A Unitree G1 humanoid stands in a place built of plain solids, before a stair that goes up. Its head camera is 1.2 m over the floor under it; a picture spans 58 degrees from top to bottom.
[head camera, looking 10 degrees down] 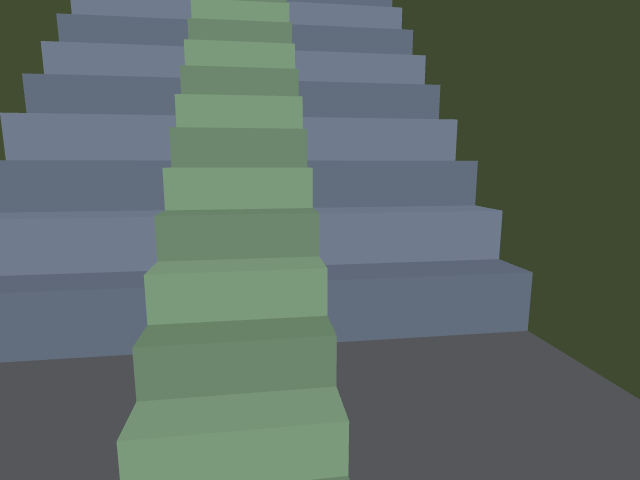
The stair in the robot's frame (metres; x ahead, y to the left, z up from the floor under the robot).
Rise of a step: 0.20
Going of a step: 0.22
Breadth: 0.70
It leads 8 degrees to the left of straight ahead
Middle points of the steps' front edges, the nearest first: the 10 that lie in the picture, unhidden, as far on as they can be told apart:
1.20 0.25 0.39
1.42 0.29 0.59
1.63 0.32 0.79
1.86 0.35 0.98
2.08 0.38 1.18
2.30 0.41 1.38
2.51 0.45 1.57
2.73 0.48 1.77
2.95 0.51 1.97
3.16 0.54 2.16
